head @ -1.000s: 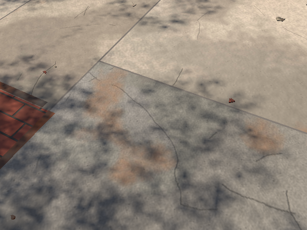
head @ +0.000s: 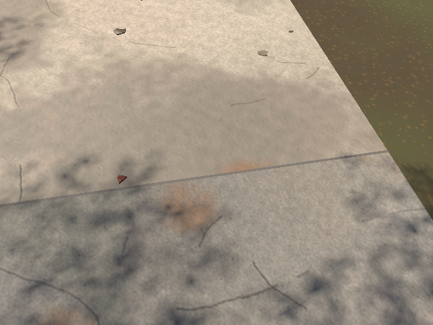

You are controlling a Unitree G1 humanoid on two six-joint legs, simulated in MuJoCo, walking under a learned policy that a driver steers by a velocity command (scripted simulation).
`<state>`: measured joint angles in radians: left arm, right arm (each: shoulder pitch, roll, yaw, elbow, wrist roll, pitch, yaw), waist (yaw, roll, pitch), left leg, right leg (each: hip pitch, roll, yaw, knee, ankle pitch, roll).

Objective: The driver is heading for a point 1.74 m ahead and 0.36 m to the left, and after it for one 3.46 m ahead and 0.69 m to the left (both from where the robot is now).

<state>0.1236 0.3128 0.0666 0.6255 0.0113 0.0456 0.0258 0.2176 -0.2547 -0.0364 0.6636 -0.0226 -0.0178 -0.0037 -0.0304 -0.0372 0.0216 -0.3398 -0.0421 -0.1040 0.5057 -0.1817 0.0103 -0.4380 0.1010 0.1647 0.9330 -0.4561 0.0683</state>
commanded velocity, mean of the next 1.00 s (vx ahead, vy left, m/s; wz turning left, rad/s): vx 0.00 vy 0.00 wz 0.13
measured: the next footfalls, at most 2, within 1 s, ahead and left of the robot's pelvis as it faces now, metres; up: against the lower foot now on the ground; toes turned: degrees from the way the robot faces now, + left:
right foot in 0.20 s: +0.03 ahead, -0.12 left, +0.00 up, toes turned +16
left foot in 0.62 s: +0.03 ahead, +0.16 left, +0.00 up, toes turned +24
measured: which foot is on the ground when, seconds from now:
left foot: down 0.00-0.22, up 0.24-0.60, down 0.62-1.00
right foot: up 0.00-0.18, down 0.20-0.64, up 0.66-1.00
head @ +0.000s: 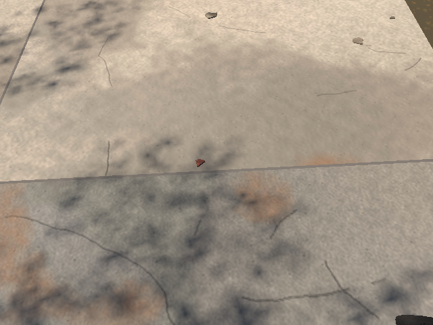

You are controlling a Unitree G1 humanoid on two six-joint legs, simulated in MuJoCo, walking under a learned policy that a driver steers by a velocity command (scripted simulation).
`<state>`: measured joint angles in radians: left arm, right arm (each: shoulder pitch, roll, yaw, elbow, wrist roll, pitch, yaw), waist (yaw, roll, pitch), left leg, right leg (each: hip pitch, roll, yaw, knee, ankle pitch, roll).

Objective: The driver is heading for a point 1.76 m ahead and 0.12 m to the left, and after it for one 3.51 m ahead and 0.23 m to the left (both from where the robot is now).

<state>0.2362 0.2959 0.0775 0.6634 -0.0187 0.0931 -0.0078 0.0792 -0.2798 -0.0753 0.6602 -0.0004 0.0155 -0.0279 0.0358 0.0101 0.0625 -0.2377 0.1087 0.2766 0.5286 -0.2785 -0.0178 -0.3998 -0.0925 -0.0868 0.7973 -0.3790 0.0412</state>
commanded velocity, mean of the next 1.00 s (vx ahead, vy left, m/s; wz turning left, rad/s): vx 0.00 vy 0.00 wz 0.17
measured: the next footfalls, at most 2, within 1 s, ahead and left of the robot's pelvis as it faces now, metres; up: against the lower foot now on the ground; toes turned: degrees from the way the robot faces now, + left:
right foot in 0.04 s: +0.04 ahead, -0.11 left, +0.00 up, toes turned -8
left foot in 0.66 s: +0.07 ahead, +0.12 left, +0.00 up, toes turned +13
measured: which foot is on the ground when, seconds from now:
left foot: down 0.00-0.04, up 0.06-0.64, down 0.66-1.00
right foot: up 0.00-0.02, down 0.04-0.66, up 0.68-1.00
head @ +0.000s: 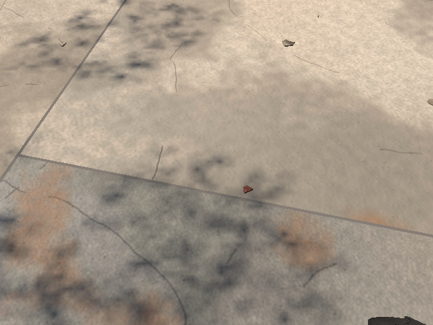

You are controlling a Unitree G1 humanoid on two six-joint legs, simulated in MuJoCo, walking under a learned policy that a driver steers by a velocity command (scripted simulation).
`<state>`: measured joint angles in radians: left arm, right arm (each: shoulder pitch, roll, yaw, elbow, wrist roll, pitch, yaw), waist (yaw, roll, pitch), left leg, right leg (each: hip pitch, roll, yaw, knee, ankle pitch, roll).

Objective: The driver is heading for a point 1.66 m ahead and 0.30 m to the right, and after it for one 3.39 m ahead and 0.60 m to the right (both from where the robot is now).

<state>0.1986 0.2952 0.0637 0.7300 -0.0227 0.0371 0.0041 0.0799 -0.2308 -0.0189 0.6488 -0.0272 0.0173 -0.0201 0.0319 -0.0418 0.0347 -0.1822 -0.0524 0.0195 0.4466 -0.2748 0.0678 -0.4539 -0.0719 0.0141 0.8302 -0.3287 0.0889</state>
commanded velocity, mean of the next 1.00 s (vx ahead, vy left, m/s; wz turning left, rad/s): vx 0.49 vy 0.00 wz -0.03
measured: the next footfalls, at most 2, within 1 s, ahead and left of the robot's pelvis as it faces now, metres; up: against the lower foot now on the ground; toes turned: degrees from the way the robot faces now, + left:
right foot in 0.34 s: +0.20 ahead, -0.23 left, +0.00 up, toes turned -21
left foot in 0.76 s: +0.63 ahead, -0.26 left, +0.00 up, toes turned -14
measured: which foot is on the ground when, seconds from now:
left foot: down 0.00-0.36, up 0.38-0.74, down 0.76-1.00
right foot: up 0.00-0.32, down 0.34-0.74, up 0.76-1.00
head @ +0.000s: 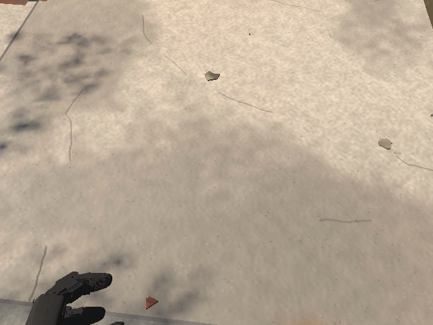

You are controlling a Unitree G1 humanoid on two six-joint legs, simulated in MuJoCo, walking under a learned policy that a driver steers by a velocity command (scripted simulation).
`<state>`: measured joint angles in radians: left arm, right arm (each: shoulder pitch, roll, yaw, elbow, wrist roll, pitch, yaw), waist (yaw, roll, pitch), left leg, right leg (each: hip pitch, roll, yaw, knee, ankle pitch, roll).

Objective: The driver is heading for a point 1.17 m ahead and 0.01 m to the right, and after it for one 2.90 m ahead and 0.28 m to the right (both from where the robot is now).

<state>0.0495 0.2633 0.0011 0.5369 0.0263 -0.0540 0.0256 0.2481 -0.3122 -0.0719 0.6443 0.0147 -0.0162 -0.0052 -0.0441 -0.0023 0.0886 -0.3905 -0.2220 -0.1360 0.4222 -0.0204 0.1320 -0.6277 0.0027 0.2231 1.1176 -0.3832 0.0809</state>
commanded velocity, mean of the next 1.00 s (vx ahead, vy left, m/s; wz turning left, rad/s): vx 0.71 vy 0.00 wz -0.13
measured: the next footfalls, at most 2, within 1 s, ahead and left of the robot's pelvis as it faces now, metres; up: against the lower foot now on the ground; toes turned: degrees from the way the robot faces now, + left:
right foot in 0.24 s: +0.21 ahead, -0.17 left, +0.00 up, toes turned +24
left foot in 0.66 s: +0.35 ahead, +0.10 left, +0.00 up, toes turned +4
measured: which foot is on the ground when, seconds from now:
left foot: down 0.00-0.24, up 0.26-0.64, down 0.66-1.00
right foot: up 0.00-0.22, down 0.24-0.66, up 0.68-1.00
